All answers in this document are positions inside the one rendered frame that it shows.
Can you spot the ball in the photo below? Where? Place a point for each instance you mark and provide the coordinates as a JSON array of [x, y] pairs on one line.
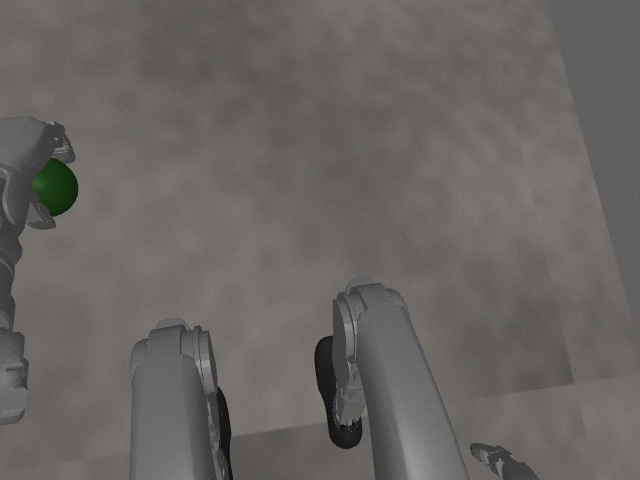
[[56, 187]]

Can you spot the right robot foot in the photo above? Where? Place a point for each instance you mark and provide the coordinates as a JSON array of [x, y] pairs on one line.
[[345, 437]]

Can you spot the left robot foot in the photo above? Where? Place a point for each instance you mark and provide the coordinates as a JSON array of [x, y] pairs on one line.
[[225, 434]]

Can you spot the left robot arm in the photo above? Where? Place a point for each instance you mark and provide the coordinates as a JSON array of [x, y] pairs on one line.
[[15, 197]]

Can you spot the right robot hand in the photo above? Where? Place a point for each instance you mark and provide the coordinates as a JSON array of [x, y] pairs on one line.
[[502, 462]]

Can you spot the left robot hand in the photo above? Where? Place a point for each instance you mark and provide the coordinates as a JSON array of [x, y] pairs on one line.
[[27, 144]]

